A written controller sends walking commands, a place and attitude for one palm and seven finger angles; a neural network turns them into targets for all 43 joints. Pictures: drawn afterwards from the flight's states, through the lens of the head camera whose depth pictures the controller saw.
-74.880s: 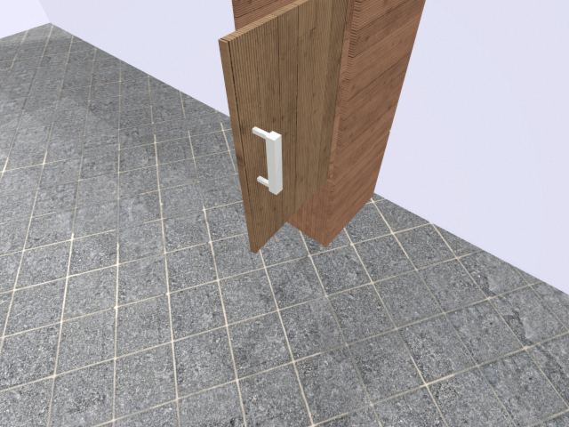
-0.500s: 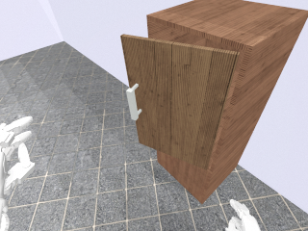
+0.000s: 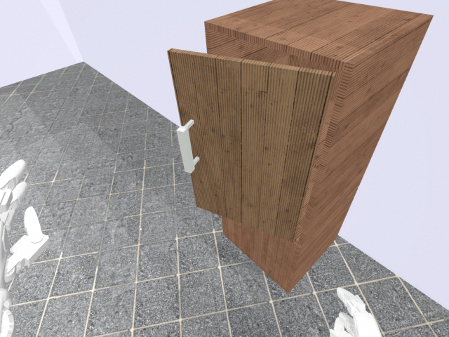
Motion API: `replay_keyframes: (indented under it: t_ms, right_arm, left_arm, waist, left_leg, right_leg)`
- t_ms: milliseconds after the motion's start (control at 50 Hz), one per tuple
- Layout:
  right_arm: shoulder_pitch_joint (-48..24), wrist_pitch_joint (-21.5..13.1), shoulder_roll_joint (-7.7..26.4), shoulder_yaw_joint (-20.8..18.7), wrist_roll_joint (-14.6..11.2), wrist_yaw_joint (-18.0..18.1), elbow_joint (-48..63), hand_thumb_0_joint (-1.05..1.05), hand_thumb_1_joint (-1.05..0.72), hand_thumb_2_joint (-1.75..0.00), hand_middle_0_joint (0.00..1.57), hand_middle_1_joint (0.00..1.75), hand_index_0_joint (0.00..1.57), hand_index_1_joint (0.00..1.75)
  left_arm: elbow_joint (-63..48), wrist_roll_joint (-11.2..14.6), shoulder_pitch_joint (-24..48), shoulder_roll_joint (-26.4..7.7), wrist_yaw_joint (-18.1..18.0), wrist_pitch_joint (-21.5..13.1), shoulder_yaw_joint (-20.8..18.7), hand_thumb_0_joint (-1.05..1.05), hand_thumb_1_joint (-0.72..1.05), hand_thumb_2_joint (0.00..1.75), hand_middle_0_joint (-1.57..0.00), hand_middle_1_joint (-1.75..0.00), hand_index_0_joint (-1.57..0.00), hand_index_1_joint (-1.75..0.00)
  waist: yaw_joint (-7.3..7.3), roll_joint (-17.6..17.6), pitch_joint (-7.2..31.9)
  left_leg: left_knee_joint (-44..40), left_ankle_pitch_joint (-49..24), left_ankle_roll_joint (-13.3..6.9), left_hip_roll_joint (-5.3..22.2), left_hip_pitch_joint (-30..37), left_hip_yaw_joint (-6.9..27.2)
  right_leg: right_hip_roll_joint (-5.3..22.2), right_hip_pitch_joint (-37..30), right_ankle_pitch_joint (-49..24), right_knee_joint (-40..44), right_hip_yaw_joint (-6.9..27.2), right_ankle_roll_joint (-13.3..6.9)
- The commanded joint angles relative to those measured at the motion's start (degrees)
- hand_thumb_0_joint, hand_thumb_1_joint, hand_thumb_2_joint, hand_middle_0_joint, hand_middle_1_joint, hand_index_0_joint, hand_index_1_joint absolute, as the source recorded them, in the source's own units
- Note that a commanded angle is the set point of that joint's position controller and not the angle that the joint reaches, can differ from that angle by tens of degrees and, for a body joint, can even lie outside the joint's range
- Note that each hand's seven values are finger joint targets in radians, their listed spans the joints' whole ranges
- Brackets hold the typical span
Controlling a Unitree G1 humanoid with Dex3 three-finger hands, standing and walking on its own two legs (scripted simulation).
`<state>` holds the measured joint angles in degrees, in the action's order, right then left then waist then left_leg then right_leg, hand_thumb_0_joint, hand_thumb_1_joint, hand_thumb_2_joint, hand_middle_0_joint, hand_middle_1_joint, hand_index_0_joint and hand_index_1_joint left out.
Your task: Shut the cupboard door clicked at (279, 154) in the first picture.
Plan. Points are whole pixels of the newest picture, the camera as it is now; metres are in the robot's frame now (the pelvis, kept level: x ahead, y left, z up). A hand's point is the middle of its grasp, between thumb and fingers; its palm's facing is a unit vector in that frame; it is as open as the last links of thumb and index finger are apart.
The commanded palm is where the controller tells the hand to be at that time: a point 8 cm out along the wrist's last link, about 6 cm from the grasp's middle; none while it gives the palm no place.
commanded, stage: step back with the hand held close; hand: left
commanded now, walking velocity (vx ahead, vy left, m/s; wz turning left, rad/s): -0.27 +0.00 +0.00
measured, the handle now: (190, 146) +0.62 +0.18 -0.02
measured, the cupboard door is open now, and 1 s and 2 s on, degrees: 21 21 21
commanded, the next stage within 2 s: stop stepping back and stand still in 1.14 s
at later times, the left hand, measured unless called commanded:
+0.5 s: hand (5, 266) +0.15 +0.30 +0.16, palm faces +0.44 -0.75 -0.49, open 7.4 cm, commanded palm +0.09 +0.33 +0.17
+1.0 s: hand out of the picture +0.06 +0.28 +0.17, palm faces +0.51 -0.69 -0.51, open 7.4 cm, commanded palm -0.01 +0.31 +0.17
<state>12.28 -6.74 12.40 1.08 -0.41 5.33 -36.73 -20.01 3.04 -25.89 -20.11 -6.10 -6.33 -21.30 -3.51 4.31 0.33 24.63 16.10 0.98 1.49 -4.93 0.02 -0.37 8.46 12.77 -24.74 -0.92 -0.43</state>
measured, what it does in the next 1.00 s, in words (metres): shifts its weight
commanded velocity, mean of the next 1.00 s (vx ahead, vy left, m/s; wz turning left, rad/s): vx -0.31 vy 0.00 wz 0.00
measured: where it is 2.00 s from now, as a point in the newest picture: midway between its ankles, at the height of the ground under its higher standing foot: outside the picture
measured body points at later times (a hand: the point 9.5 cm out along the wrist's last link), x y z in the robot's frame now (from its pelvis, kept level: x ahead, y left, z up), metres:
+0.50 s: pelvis -0.05 +0.03 -0.01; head -0.06 +0.03 +0.44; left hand +0.12 +0.34 +0.19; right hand +0.12 -0.21 -0.09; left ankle -0.03 +0.13 -0.74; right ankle +0.01 -0.11 -0.74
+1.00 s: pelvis -0.14 +0.00 -0.03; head -0.14 +0.01 +0.42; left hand +0.03 +0.31 +0.20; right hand +0.01 -0.25 -0.11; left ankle -0.03 +0.13 -0.74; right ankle +0.01 -0.11 -0.74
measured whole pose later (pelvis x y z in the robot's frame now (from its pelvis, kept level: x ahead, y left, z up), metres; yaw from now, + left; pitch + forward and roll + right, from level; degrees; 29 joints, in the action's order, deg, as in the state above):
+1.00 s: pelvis -0.14 +0.00 -0.03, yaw +3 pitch -1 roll +0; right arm 15.0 -4.6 13.1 -0.4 -0.5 4.6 -33.6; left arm -26.8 -0.2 -29.6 -27.0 -11.1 -15.9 -28.1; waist 2.5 -1.2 -0.6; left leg 41.2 18.5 -1.8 0.5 -28.2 -1.0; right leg 0.4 28.6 5.8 -35.5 0.9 0.4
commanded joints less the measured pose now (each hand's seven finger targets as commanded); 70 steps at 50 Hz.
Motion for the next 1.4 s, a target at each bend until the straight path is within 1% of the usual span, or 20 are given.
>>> replay_keyframes:
  t_ms: [0, 60, 200, 240, 320, 500, 580, 660, 740, 900, 980, 1020, 1100, 1160, 1200, 1240, 1260, 1300, 1340, 1380]
  right_arm:
    - [-7.1, -1.1, 7.5, -3.2, -0.2, -0.3, 9.8, 0.00, -0.90, -0.90, 0.20, 0.30, 0.20, 0.30]
    - [-6.2, 0.1, 7.1, -3.5, -0.3, -0.6, 10.1, 0.00, -0.90, -0.90, 0.20, 0.30, 0.20, 0.30]
    - [-7.2, 2.4, 8.1, -4.3, -0.1, 0.7, 12.9, 0.00, -0.90, -0.90, 0.20, 0.30, 0.20, 0.30]
    - [-6.3, 3.2, 8.0, -4.4, -0.2, 0.7, 13.7, 0.00, -0.90, -0.90, 0.20, 0.30, 0.20, 0.30]
    - [-5.6, 3.5, 8.4, -4.5, -0.1, 0.6, 13.9, 0.00, -0.90, -0.90, 0.20, 0.30, 0.20, 0.30]
    - [-5.3, 2.1, 9.3, -4.0, -0.2, 0.6, 14.1, 0.00, -0.90, -0.90, 0.20, 0.30, 0.20, 0.30]
    - [-4.2, 0.8, 8.8, -3.9, -0.1, 0.5, 13.9, 0.00, -0.90, -0.90, 0.20, 0.30, 0.20, 0.30]
    - [-3.6, -0.5, 8.1, -3.4, 0.5, 0.0, 12.8, 0.00, -0.90, -0.90, 0.20, 0.30, 0.20, 0.30]
    - [-3.0, -0.7, 7.7, -3.2, 0.7, -0.2, 11.6, 0.00, -0.90, -0.90, 0.20, 0.30, 0.20, 0.30]
    - [-3.2, -1.1, 8.6, -4.5, -0.2, -0.2, 12.0, 0.00, -0.90, -0.90, 0.20, 0.30, 0.20, 0.30]
    - [-2.9, -1.3, 9.4, -4.9, -0.3, -0.5, 12.9, 0.00, -0.90, -0.90, 0.20, 0.30, 0.20, 0.30]
    - [-3.0, -1.4, 8.6, -4.7, -0.1, -0.5, 12.4, 0.00, -0.90, -0.90, 0.20, 0.30, 0.20, 0.30]
    - [-1.1, 0.2, 6.9, -5.1, 0.5, -1.8, 8.9, 0.00, -0.90, -0.90, 0.20, 0.30, 0.20, 0.30]
    - [-0.1, 2.1, 6.0, -5.1, 1.0, -2.2, 7.8, 0.00, -0.90, -0.90, 0.20, 0.30, 0.20, 0.30]
    - [-0.4, 1.9, 7.1, -4.3, 1.1, -1.1, 9.2, 0.00, -0.90, -0.90, 0.20, 0.30, 0.20, 0.30]
    - [-2.9, -1.3, 9.6, -4.4, 1.8, 0.6, 10.4, 0.00, -0.90, -0.90, 0.20, 0.30, 0.20, 0.30]
    - [-1.5, -2.0, 5.9, -4.6, 1.9, 0.7, 8.4, 0.00, -0.90, -0.90, 0.20, 0.30, 0.20, 0.30]
    - [-2.7, -2.5, 7.4, -6.4, 0.2, -0.7, 9.4, 0.00, -0.90, -0.90, 0.20, 0.30, 0.20, 0.30]
    - [-4.7, -3.1, 7.7, -6.5, -0.9, -2.2, 10.5, 0.00, -0.90, -0.90, 0.20, 0.30, 0.20, 0.30]
    - [-5.0, -2.3, 6.0, -5.1, -1.1, -2.2, 10.6, 0.00, -0.90, -0.90, 0.20, 0.30, 0.20, 0.30]
  left_arm:
    - [-9.4, -0.2, 4.0, -12.2, -1.1, -6.2, -7.5, 0.00, 0.90, 0.90, -0.20, -0.30, -0.20, -0.30]
    - [-11.0, -0.4, 1.4, -12.1, -1.8, -7.1, -7.2, 0.00, 0.90, 0.90, -0.20, -0.30, -0.20, -0.30]
    - [-17.8, 0.0, -3.1, -16.7, -3.2, -7.4, -12.5, 0.00, 0.90, 0.90, -0.20, -0.30, -0.20, -0.30]
    - [-17.8, 0.1, -3.8, -15.5, -3.3, -7.2, -11.8, 0.00, 0.90, 0.90, -0.20, -0.30, -0.20, -0.30]
    - [-16.2, 0.0, -5.3, -14.0, -3.2, -7.1, -11.1, 0.00, 0.90, 0.90, -0.20, -0.30, -0.20, -0.30]
    - [-15.6, -2.2, 0.2, -14.8, -3.8, -9.1, -12.0, 0.00, 0.90, 0.90, -0.20, -0.30, -0.20, -0.30]
    - [-18.1, -2.8, 3.1, -13.7, -4.2, -10.3, -10.5, 0.00, 0.90, 0.90, -0.20, -0.30, -0.20, -0.30]
    - [-20.1, -2.7, 4.9, -14.4, -4.9, -11.2, -10.2, 0.00, 0.90, 0.90, -0.20, -0.30, -0.20, -0.30]
    - [-19.4, -2.1, 2.7, -14.8, -5.8, -11.7, -10.5, 0.00, 0.90, 0.90, -0.20, -0.30, -0.20, -0.30]
    - [-16.2, -2.1, -3.7, -16.4, -6.3, -12.5, -14.8, 0.00, 0.90, 0.90, -0.20, -0.30, -0.20, -0.30]
    - [-15.9, -3.6, -2.4, -14.4, -6.4, -12.4, -13.8, 0.00, 0.90, 0.90, -0.20, -0.30, -0.20, -0.30]
    - [-16.7, -3.5, -0.5, -14.7, -6.3, -12.3, -13.3, 0.00, 0.90, 0.90, -0.20, -0.30, -0.20, -0.30]
    - [-20.6, -2.0, 0.9, -17.9, -6.9, -11.7, -13.5, 0.00, 0.90, 0.90, -0.20, -0.30, -0.20, -0.30]
    - [-23.0, -1.7, 3.7, -17.9, -6.7, -10.8, -11.9, 0.00, 0.90, 0.90, -0.20, -0.30, -0.20, -0.30]
    - [-25.0, -1.1, 7.3, -17.9, -6.3, -11.4, -11.8, 0.00, 0.90, 0.90, -0.20, -0.30, -0.20, -0.30]
    - [-25.2, -1.9, 8.7, -14.9, -7.0, -11.8, -12.9, 0.00, 0.90, 0.90, -0.20, -0.30, -0.20, -0.30]
    - [-23.1, -2.6, 10.9, -17.5, -6.8, -11.0, -14.4, 0.00, 0.90, 0.90, -0.20, -0.30, -0.20, -0.30]
    - [-24.5, -1.0, 9.4, -17.5, -5.1, -11.3, -13.9, 0.00, 0.90, 0.90, -0.20, -0.30, -0.20, -0.30]
    - [-17.5, -0.3, -4.2, -12.0, -5.1, -9.4, -12.0, 0.00, 0.90, 0.90, -0.20, -0.30, -0.20, -0.30]
    - [-20.0, 0.7, -8.3, -12.6, -5.5, -8.3, -11.8, 0.00, 0.90, 0.90, -0.20, -0.30, -0.20, -0.30]
  waist:
    - [2.81, -5.2, 0.1]
    - [3.26, -7.2, 5.3]
    - [2.78, 1.7, 12.5]
    - [3.05, 0.8, 12.1]
    - [3.26, 1.4, 9.5]
    - [3.57, 1.9, 2.6]
    - [4.04, -0.3, 2.8]
    - [4.49, -3.5, 1.8]
    - [4.76, -2.6, 2.7]
    - [4.11, -0.5, 7.3]
    - [4.28, 1.0, 3.0]
    - [4.51, -3.3, 2.0]
    - [6.02, -11.8, 6.0]
    - [7.41, -18.1, 9.1]
    - [7.67, -7.5, 3.9]
    - [6.33, 24.9, 0.5]
    - [6.07, 16.0, 0.4]
    - [4.05, 6.9, 7.2]
    - [2.38, 10.8, 6.0]
    - [2.72, 15.7, 5.6]
  left_leg:
    - [2.6, -3.3, -2.9, -0.6, -7.1, -1.3]
    - [3.9, -5.1, -2.7, -0.5, -7.6, -0.9]
    - [0.3, -27.4, -2.1, 3.1, -9.0, 1.5]
    - [0.5, -28.8, -1.9, 3.7, -11.6, 1.8]
    - [-1.9, -21.5, -2.4, 5.1, -18.0, 3.1]
    - [-8.5, 20.5, -6.7, 6.8, -41.8, 6.1]
    - [-2.9, 24.5, -6.5, 4.1, -41.6, 4.2]
    - [4.8, 20.9, -4.4, 0.6, -32.8, 2.8]
    - [4.5, 16.7, -3.5, 0.5, -26.9, 3.5]
    - [-0.9, 19.8, -5.6, 4.1, -39.4, 6.1]
    - [0.4, 34.5, -7.7, 5.8, -51.3, 6.7]
    - [4.4, 31.4, -6.6, 4.1, -46.9, 6.3]
    - [26.7, 16.1, -2.2, -1.5, -15.8, 1.4]
    - [32.1, 10.6, -1.5, -2.0, -1.3, -0.4]
    - [13.6, 17.2, -3.8, 1.9, -5.0, 5.5]
    - [-21.5, 41.5, -13.7, 24.7, -43.1, 31.6]
    - [-18.5, 31.4, -11.7, 22.7, -43.0, 24.6]
    - [-8.7, 21.7, -9.2, 17.3, -32.1, 12.5]
    - [-7.9, 24.2, -4.8, 12.8, -26.9, 1.1]
    - [-11.2, 27.5, -1.2, 12.1, -25.5, -2.5]
  right_leg:
    - [7.1, 5.2, -3.4, 9.9, 9.1, -1.9]
    - [8.8, 3.6, -6.7, 7.3, 8.6, -2.5]
    - [3.7, -3.3, -26.1, -5.9, 2.1, 0.4]
    - [3.3, -4.7, -27.5, -7.4, 2.1, 0.5]
    - [2.2, -5.1, -22.4, -9.4, 1.8, 1.0]
    - [0.2, -11.7, -9.7, -13.7, 3.3, 1.9]
    - [2.1, -7.9, -2.4, -10.4, 7.2, 0.9]
    - [6.1, 5.2, 11.6, -0.1, 12.9, -1.7]
    - [6.4, 10.9, 14.6, 2.3, 10.9, -1.9]
    - [2.8, -4.4, -2.0, -9.1, 8.5, -0.2]
    - [2.3, -6.3, 9.0, -11.9, 12.1, -0.4]
    - [3.8, 0.3, 10.2, -8.8, 14.9, -1.5]
    - [14.0, 30.1, 29.4, 11.8, 24.4, -6.3]
    - [14.2, 39.6, 29.4, 13.2, 16.3, -4.4]
    - [7.8, 40.4, 29.4, 2.7, 9.9, -1.2]
    - [-7.7, 14.5, 16.1, -52.7, 0.6, 3.4]
    - [-5.1, 14.9, 14.2, -62.7, 5.0, 3.1]
    - [-5.7, 15.4, 14.1, -59.9, 2.6, 3.9]
    - [-4.9, 15.9, 15.1, -47.1, -5.1, 2.9]
    - [-5.3, 9.5, 18.1, -29.6, -9.6, 1.1]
